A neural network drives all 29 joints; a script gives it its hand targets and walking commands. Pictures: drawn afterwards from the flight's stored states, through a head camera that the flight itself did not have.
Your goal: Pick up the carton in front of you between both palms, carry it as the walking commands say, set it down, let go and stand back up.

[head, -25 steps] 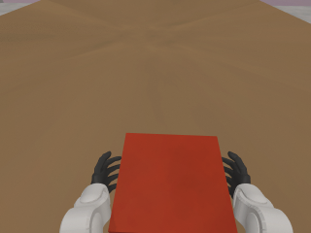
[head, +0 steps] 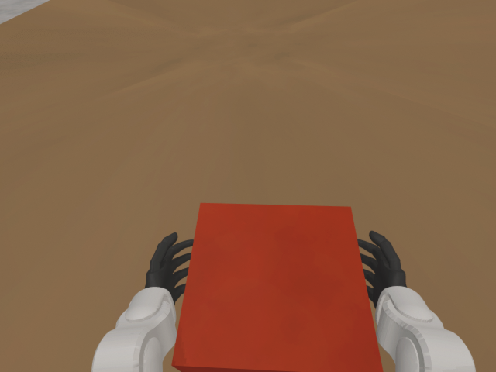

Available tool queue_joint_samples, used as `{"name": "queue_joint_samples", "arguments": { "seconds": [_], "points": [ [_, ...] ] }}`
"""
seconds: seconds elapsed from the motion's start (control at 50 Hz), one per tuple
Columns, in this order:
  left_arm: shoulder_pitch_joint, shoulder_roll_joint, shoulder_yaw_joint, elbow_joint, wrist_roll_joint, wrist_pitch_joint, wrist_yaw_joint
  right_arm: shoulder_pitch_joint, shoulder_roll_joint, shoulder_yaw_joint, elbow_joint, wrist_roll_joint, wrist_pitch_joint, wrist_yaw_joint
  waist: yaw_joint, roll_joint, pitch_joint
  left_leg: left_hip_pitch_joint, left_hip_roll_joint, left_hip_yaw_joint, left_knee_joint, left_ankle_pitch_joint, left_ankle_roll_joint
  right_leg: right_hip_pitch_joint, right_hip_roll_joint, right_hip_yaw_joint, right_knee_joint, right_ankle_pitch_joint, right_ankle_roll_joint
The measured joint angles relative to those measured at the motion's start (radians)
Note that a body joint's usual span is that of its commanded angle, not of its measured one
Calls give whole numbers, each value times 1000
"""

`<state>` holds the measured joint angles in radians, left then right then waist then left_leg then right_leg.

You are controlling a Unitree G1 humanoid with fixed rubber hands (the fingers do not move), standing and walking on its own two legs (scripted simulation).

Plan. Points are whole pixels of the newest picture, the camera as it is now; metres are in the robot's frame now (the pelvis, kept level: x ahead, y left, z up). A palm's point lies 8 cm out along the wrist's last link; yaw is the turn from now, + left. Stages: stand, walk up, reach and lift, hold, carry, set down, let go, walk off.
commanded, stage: carry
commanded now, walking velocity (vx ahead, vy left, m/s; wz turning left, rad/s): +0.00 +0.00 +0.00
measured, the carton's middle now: (271, 305) +0.24 +0.00 +0.03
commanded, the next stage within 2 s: hold in 1.74 s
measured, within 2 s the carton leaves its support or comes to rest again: neither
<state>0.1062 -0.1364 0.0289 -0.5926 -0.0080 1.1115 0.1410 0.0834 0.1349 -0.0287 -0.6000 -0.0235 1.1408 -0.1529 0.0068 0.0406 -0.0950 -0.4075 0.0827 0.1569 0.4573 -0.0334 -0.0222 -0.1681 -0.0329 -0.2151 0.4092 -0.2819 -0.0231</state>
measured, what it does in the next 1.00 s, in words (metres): stands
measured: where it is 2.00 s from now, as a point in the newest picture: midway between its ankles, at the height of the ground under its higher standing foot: outside the picture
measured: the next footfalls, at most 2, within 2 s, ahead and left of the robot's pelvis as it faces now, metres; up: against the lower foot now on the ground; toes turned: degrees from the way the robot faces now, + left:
none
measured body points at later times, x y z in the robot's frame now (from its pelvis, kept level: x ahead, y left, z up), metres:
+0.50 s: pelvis +0.07 +0.02 -0.01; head +0.05 +0.02 +0.44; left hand +0.31 +0.16 +0.07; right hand +0.30 -0.14 +0.07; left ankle +0.09 +0.11 -0.74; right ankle -0.04 -0.09 -0.74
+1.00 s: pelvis +0.02 +0.01 -0.01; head +0.00 +0.02 +0.44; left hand +0.29 +0.15 +0.04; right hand +0.28 -0.15 +0.04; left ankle +0.09 +0.11 -0.74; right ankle -0.04 -0.09 -0.74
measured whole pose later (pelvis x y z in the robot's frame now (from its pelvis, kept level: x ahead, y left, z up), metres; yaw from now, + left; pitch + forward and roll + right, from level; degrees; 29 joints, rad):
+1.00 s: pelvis +0.02 +0.01 -0.01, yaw -2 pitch +2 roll +0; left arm -0.03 -0.13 0.06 -0.17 0.14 0.95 0.07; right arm -0.05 0.13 -0.08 -0.14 -0.14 0.95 -0.07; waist 0.00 -0.01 -0.11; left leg -0.36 0.08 0.21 0.49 -0.16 0.03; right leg -0.16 -0.06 -0.17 0.49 -0.36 0.00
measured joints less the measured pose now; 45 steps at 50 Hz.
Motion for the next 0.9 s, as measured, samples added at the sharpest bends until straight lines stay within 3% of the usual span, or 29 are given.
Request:
{"name": "queue_joint_samples", "arguments": {
  "seconds": [0.06,0.14,0.34,0.56,0.72,0.9],
  "points": [
    [-23,1,11,32,11,34,0,-11,-1,-4,47,-3,11,0,-6,-54,-38,46,-20,22,8,-105,42,11,-27,16,74,-59,21],
    [-34,3,13,66,33,67,4,-30,-3,-16,109,7,26,0,-5,-92,-60,58,-34,46,37,-163,54,27,-49,37,81,-115,41],
    [-29,2,4,45,26,39,8,-15,-1,-18,81,17,-7,0,-14,-63,-34,45,-32,63,84,-220,60,22,-56,56,91,-131,62],
    [-6,0,3,54,25,36,6,3,1,-9,85,2,-1,5,-6,-53,-45,53,-23,60,102,-228,55,39,-48,54,90,-141,54],
    [-33,3,4,159,69,16,-20,-26,-3,-18,192,-43,-19,37,-6,-50,-40,62,-18,55,80,-194,54,39,-40,50,90,-121,43],
    [-94,9,22,316,117,-83,-56,-94,-8,-35,354,-90,-115,70,-6,-47,-20,55,-11,51,43,-144,55,20,-29,46,82,-88,32]
  ]
}}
